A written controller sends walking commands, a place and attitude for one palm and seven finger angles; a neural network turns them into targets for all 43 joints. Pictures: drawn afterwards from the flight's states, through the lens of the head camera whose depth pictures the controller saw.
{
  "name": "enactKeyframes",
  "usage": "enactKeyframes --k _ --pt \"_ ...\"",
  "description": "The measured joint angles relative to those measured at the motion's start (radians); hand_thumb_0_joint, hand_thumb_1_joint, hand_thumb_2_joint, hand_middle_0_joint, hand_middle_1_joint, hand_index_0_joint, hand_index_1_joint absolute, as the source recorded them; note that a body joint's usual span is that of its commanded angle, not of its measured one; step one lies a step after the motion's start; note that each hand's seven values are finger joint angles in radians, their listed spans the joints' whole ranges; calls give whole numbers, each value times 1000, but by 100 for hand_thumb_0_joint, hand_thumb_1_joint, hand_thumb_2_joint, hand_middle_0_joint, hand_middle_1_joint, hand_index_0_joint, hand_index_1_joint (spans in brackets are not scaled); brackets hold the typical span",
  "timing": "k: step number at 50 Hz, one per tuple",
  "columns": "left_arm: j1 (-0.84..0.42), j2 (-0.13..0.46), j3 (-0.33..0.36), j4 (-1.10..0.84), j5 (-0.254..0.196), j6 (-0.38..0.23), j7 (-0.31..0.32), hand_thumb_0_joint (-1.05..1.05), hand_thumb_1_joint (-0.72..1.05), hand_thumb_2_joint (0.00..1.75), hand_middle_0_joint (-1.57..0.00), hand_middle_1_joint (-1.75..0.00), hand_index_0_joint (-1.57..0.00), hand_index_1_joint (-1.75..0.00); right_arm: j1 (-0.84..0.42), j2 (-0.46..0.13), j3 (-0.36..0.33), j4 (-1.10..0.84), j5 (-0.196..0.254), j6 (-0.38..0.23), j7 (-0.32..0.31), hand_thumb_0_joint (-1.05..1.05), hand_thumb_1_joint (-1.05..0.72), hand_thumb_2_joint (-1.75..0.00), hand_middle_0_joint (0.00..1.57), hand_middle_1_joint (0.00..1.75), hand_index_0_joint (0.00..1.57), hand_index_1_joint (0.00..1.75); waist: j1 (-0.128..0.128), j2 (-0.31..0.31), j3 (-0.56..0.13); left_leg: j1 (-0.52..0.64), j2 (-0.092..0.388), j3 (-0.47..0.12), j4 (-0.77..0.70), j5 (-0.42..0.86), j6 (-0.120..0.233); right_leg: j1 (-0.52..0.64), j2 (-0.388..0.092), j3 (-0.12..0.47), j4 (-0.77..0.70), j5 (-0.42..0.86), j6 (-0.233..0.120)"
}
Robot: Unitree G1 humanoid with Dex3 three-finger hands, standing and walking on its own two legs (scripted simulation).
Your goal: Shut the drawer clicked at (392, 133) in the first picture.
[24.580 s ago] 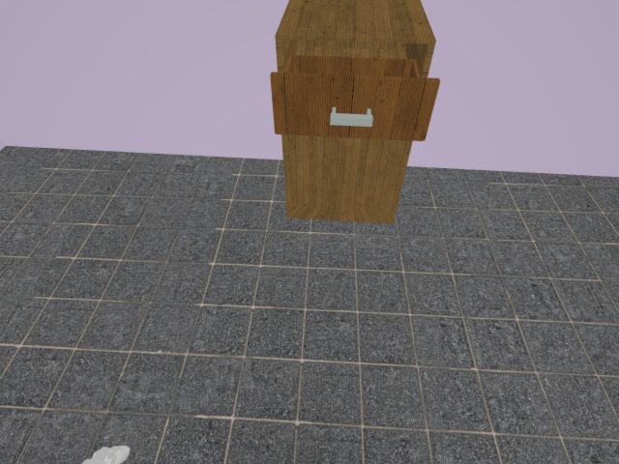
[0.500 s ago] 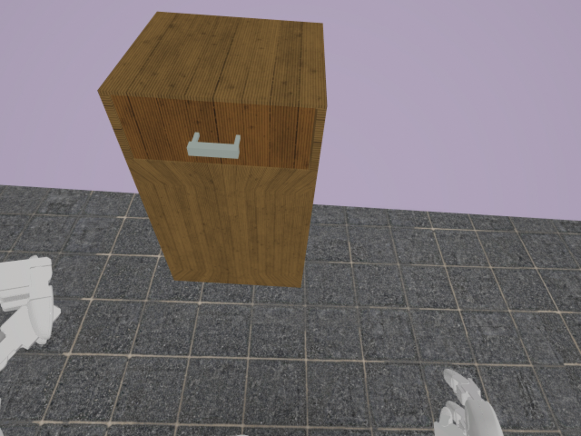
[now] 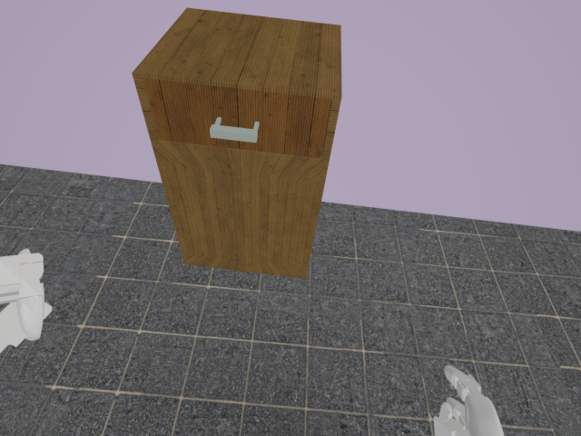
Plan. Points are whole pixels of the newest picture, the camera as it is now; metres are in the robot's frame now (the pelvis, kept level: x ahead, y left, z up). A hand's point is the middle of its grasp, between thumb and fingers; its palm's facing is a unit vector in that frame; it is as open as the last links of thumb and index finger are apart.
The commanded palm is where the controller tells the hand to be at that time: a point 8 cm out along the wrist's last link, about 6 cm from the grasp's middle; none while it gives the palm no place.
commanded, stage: step back with the hand held close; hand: left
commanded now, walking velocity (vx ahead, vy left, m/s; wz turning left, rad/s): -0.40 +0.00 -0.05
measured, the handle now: (235, 128) +0.80 +0.16 -0.05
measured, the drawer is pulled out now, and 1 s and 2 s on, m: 0.00 0.00 0.00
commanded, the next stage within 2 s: stop stepping back and stand still in 0.02 s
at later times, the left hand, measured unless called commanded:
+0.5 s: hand out of the picture +0.11 +0.24 +0.18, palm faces +0.35 -0.84 -0.41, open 3.2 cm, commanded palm +0.05 +0.27 +0.19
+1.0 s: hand out of the picture +0.11 +0.24 +0.09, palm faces +0.20 -0.86 -0.46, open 3.2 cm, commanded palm none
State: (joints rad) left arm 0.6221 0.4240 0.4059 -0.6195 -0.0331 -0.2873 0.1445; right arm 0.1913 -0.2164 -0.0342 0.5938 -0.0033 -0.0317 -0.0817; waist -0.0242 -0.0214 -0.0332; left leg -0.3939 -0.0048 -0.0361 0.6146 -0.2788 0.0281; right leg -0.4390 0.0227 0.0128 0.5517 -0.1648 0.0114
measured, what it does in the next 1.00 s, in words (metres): walks backwards: right foot, then left foot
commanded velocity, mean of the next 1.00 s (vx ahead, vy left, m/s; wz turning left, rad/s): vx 0.05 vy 0.00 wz -0.01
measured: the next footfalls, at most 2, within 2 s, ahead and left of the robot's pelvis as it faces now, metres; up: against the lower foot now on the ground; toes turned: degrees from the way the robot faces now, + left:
right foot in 0.26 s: -0.07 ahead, -0.12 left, +0.00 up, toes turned -5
left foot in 0.40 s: -0.03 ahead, +0.09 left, +0.00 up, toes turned -2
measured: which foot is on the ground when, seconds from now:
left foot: down 0.00-0.26, up 0.28-0.38, down 0.40-1.00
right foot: down 0.00-0.00, up 0.02-0.24, down 0.26-1.00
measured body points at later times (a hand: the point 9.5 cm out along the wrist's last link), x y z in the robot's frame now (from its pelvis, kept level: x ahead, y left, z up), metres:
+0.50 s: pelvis -0.09 +0.00 +0.01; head -0.12 +0.02 +0.46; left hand +0.08 +0.28 +0.20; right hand +0.03 -0.26 -0.07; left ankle -0.05 +0.09 -0.72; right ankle -0.10 -0.14 -0.72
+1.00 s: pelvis -0.11 +0.00 +0.01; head -0.11 -0.01 +0.46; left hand +0.10 +0.28 +0.11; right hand +0.05 -0.24 -0.09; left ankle -0.06 +0.09 -0.72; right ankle -0.11 -0.12 -0.72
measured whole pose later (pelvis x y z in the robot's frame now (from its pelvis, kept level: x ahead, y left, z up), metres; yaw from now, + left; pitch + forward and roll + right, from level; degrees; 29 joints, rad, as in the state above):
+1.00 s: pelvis -0.11 +0.00 +0.01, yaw -2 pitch +0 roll +0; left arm 0.40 0.37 0.21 -0.11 0.02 -0.13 0.06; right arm 0.17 -0.23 0.00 0.74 0.00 -0.12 -0.01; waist 0.01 0.04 -0.03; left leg -0.32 -0.03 0.02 0.53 -0.21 0.04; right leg -0.26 -0.02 -0.05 0.53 -0.27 0.00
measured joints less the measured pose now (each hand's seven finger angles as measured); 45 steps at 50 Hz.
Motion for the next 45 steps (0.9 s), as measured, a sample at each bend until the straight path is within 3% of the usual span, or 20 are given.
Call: enactKeyframes --k 3,6,10,13,14,18,22,27,30,32,35,39,45 --pt "-53 -9 3 52 9 2 6 1 89 90 -141 -160 -141 -160 -14 23 -4 18 -8 -26 -9 2 -90 -90 20 30 21 30 3 -21 40 -22 -20 0 -5 60 4 -73 15 38 224 -166 -1" --pt "-37 -26 -3 64 6 25 2 1 89 90 -141 -160 -141 -160 -1 48 8 23 -18 -62 7 2 -90 -90 20 30 21 30 14 0 42 -23 6 -6 -51 94 -2 -72 49 32 357 -254 0" --pt "23 -24 -14 -17 -4 38 1 1 89 90 -141 -160 -141 -160 19 74 38 18 -16 -98 31 2 -90 -90 20 30 21 30 38 3 34 -26 40 16 -104 146 -15 56 29 0 213 -274 4" --pt "57 0 -11 -58 -1 39 -2 1 89 90 -141 -160 -141 -160 22 85 62 1 -13 -99 36 2 -90 -90 21 30 21 30 42 -17 20 -55 42 47 -83 148 -27 186 -7 -1 -21 -203 -15" --pt "49 -5 -20 -51 0 40 -7 1 89 90 -141 -160 -141 -160 13 80 64 4 -12 -93 35 2 -90 -90 21 30 21 30 43 -4 27 -67 49 44 -56 118 -31 185 0 0 -36 -149 -16" --pt "8 -9 -51 3 -7 67 -12 1 89 90 -141 -160 -141 -160 27 46 57 43 -8 -65 18 2 -90 -90 21 30 21 30 22 27 2 -38 27 36 50 4 -35 193 3 -8 -41 -117 -13" --pt "-2 -21 -32 58 -12 74 -1 1 89 90 -141 -160 -141 -160 69 17 40 66 6 -55 -7 2 -90 -90 21 30 21 30 -14 15 -41 61 0 45 -41 22 -1 194 -22 -20 -22 -129 5" --pt "5 -45 -21 116 5 88 5 1 89 90 -141 -160 -141 -160 89 10 39 52 2 -79 -19 2 -90 -90 20 30 21 30 -15 -13 -30 110 -16 70 -130 83 13 178 -36 -18 49 -202 -11" --pt "6 -42 -36 96 17 88 5 1 89 90 -141 -160 -141 -160 96 15 45 39 -2 -96 -11 2 -90 -90 20 30 21 30 -13 -16 -16 114 -16 62 -155 109 7 212 -26 -43 -24 -196 -20" --pt "13 -41 -48 73 19 78 2 1 89 90 -141 -160 -141 -160 88 15 47 34 -6 -96 -2 2 -90 -90 20 30 21 30 -9 -10 -3 98 -8 58 -127 102 0 220 -18 -49 -62 -99 -31" --pt "24 -43 -71 54 14 66 -7 1 89 90 -141 -160 -141 -160 78 6 39 45 -6 -82 7 2 -90 -90 20 30 21 30 -1 19 -2 60 10 40 -36 19 -8 218 2 -65 -59 -85 -38" --pt "26 -51 -68 56 8 60 -4 1 89 90 -141 -160 -141 -160 76 -2 28 64 1 -65 4 2 -90 -90 20 30 21 30 8 36 -18 80 21 37 -25 18 -4 215 10 -75 -40 -110 -32" --pt "-14 -57 -42 120 12 68 3 1 89 90 -141 -160 -141 -160 50 23 46 53 -1 -86 -9 2 -90 -90 20 30 21 30 24 -2 5 134 -17 72 -116 57 7 220 -31 -42 -36 -111 -14"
